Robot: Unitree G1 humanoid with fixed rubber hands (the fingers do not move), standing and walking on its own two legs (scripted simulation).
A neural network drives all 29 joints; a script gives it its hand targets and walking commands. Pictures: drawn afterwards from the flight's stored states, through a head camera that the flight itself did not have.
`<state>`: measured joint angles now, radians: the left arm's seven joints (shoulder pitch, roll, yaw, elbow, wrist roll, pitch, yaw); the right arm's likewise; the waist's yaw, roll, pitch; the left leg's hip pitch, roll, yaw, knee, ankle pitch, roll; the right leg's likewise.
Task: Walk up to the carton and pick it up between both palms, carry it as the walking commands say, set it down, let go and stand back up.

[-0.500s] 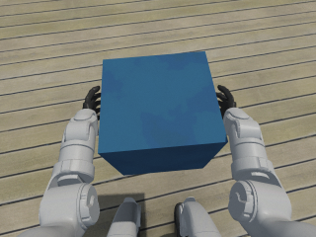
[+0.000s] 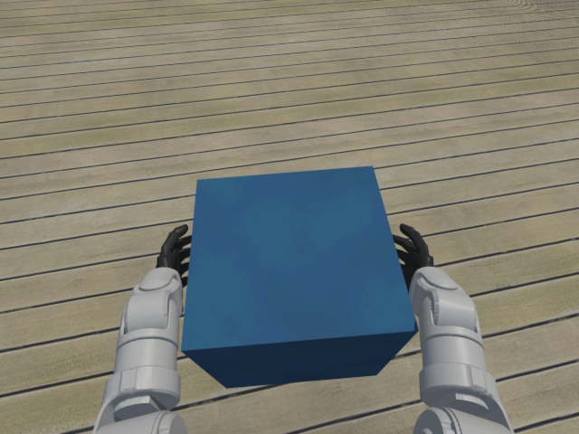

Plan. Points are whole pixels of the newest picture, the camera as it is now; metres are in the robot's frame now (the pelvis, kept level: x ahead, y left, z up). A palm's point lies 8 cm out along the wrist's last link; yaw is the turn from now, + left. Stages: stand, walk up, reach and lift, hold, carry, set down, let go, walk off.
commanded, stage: reach and lift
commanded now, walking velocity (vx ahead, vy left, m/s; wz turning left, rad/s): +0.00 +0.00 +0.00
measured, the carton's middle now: (294, 285) +0.34 +0.00 -0.06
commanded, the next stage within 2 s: hold in 1.64 s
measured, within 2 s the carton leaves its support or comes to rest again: neither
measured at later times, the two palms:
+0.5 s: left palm (154, 284) +0.30 +0.19 +0.05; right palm (430, 279) +0.30 -0.17 +0.05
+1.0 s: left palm (158, 276) +0.31 +0.19 +0.05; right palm (428, 271) +0.31 -0.17 +0.05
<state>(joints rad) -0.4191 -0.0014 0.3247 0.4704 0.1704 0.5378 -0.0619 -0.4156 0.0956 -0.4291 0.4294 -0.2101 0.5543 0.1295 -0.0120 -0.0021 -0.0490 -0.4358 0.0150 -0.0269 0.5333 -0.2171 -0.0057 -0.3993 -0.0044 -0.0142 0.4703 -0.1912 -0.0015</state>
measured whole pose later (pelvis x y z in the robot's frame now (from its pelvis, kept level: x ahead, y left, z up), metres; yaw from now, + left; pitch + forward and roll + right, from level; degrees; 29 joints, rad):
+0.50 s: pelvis -0.01 +0.00 +0.01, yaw +0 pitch -4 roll -1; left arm -0.35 -0.02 0.32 0.32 0.17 0.68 -0.08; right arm -0.36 0.11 -0.37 0.30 -0.21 0.69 0.13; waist -0.01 0.00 0.03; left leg -0.19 0.01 -0.03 0.44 -0.18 -0.01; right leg -0.14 0.00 -0.01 0.36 -0.15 0.00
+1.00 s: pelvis +0.00 +0.00 +0.01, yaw +0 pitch -4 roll -1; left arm -0.33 -0.03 0.32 0.26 0.17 0.69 -0.08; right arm -0.34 0.09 -0.33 0.25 -0.21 0.70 0.13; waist -0.01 0.00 0.07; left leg -0.15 0.01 -0.03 0.40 -0.18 -0.01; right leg -0.11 0.00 -0.01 0.33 -0.15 0.00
